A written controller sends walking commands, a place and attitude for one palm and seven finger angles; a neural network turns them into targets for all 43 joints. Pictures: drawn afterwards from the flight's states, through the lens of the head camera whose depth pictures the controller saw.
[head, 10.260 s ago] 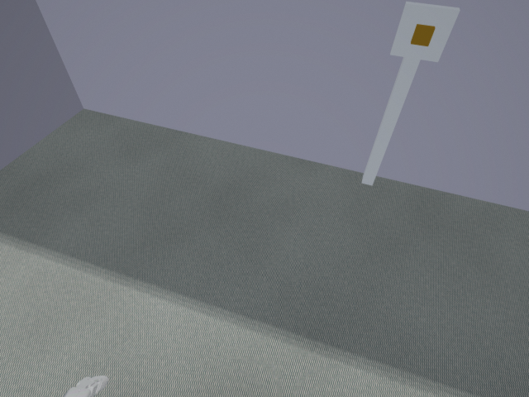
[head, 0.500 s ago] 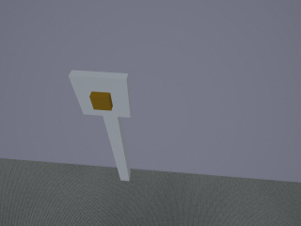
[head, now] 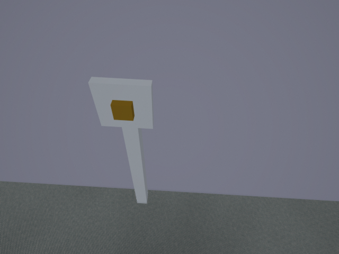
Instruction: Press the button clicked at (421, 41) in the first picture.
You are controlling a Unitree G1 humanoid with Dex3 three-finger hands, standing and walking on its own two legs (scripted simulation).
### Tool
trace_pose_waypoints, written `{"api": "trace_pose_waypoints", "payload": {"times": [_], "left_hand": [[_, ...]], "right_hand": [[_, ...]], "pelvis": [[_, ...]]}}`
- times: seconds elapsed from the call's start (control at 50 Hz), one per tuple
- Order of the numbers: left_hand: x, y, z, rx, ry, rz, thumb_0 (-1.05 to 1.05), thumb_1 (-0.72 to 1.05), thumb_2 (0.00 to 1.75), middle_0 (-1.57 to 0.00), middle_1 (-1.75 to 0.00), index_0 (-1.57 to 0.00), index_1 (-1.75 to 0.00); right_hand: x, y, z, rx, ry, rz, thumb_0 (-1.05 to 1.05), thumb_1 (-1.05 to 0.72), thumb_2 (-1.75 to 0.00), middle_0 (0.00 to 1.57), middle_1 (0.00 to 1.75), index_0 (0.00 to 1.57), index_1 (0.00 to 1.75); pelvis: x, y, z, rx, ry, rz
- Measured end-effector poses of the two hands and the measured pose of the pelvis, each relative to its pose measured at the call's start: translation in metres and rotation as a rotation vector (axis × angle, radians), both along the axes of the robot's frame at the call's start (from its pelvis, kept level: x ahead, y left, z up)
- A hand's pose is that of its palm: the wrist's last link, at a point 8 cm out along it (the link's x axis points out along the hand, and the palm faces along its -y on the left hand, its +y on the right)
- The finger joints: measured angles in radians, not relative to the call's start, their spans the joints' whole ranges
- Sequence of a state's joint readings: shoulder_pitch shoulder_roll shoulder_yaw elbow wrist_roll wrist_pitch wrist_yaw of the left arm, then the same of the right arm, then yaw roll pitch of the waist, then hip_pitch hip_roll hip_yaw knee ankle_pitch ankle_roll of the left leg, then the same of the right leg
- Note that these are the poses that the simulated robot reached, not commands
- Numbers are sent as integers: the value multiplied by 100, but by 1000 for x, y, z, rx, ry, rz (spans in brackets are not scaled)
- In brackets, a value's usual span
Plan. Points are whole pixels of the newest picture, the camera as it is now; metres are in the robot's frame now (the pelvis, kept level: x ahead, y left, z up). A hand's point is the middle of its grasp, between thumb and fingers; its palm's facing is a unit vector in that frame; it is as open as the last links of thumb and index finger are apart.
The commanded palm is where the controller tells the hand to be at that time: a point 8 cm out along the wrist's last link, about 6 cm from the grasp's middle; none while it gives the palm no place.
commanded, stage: come to a stop and stand still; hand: left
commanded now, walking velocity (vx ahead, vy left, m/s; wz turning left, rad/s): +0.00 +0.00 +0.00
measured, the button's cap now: (123, 109) +0.51 +0.18 +0.04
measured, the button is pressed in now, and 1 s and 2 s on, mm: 0 0 0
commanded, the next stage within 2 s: look again from close up in 0.70 s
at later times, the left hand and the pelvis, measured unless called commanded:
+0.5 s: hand out of the picture -0.11 +0.15 -0.17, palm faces +0.06 -0.98 -0.19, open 7.4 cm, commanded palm none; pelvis -0.03 -0.01 +0.01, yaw +0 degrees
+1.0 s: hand out of the picture +0.01 +0.19 -0.18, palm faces +0.03 -0.98 -0.19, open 7.4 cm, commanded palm none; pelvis -0.01 +0.02 -0.01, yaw +1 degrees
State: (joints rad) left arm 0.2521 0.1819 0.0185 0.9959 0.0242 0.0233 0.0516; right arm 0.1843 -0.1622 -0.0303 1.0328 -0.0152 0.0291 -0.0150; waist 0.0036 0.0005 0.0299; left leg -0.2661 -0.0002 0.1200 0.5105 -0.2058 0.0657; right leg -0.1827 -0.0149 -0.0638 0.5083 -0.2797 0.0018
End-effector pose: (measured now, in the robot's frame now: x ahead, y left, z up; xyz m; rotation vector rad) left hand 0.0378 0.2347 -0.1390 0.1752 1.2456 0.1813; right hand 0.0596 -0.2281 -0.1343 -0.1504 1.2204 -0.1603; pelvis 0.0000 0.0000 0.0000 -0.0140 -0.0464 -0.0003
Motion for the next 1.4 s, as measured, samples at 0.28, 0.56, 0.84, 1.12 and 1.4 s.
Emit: {"api": "trace_pose_waypoints", "payload": {"times": [0.28,0.56,0.84,1.12,1.4], "left_hand": [[-101,-5,4,-16,189,55,0,91,90,-19,-30,-20,-30],[-142,-37,0,-71,264,78,0,91,90,-19,-30,-20,-30],[-82,-30,-11,-74,125,21,0,91,90,-20,-30,-20,-30],[-12,26,-4,-26,7,-6,0,91,90,-19,-30,-20,-30],[-24,23,-10,-61,147,1,0,91,90,-19,-30,-20,-30]], "right_hand": [[-80,2,-9,26,165,-21,0,-92,-90,20,30,20,29],[-99,-3,-6,33,174,-37,0,-91,-90,20,30,20,29],[-118,5,-6,21,223,-56,0,-91,-90,20,30,20,29],[-78,57,-14,51,139,-24,2,-93,-90,20,30,20,29],[-45,52,-2,-3,142,-13,1,-92,-90,20,30,20,29]], "pelvis": [[-22,5,5,18,10,12],[-30,-9,6,4,9,9],[-29,-4,1,-6,24,6],[-3,37,-3,-4,36,10],[19,45,2,4,49,4]]}}
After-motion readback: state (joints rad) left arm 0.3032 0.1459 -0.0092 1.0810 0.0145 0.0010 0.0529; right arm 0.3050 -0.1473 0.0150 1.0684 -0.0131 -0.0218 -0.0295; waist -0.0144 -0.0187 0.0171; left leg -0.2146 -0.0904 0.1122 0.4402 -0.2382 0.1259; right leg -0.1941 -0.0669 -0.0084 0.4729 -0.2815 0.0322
